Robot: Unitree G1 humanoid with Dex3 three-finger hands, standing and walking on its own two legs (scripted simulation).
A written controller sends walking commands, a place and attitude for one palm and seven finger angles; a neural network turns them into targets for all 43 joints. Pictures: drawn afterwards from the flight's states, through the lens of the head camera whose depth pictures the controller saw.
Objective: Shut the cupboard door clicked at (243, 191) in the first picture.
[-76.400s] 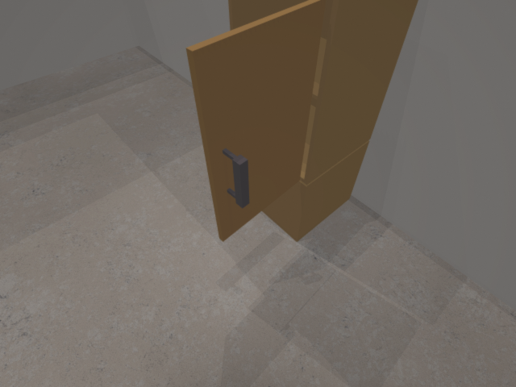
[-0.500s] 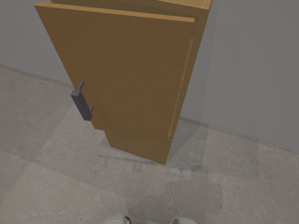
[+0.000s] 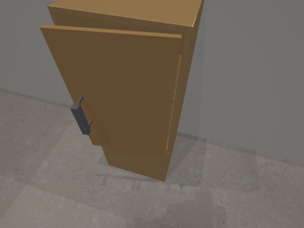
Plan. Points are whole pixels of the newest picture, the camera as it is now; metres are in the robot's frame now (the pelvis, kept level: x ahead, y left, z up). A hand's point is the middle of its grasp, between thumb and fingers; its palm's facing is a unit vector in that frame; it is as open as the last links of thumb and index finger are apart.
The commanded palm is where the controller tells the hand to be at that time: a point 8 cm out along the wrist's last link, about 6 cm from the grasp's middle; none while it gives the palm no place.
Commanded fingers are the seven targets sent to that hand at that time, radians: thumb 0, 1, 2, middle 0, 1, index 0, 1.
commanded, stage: come to a stop and stand still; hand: left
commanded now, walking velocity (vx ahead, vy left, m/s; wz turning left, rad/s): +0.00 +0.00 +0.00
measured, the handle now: (83, 115) +0.50 +0.29 -0.07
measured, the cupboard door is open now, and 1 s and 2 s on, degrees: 10 10 10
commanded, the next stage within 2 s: look again from close up in 0.32 s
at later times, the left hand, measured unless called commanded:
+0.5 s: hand out of the picture +0.00 +0.19 -0.16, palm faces -0.01 -0.98 -0.21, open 7.4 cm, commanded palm none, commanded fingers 0.00 0.90 0.90 -0.20 -0.30 -0.20 -0.30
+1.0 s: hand out of the picture +0.01 +0.17 -0.16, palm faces +0.00 -0.98 -0.20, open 7.3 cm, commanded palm none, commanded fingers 0.00 0.90 0.90 -0.20 -0.30 -0.20 -0.30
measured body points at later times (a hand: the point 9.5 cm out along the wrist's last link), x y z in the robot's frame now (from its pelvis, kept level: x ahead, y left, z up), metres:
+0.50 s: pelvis -0.01 +0.01 +0.01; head +0.00 +0.00 +0.46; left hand +0.01 +0.24 -0.15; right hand +0.00 -0.22 -0.16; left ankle -0.03 +0.11 -0.73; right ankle +0.02 -0.11 -0.73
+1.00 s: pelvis +0.00 -0.01 +0.01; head +0.01 -0.02 +0.46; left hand +0.01 +0.22 -0.15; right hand -0.01 -0.23 -0.16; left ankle -0.03 +0.11 -0.73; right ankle +0.02 -0.11 -0.73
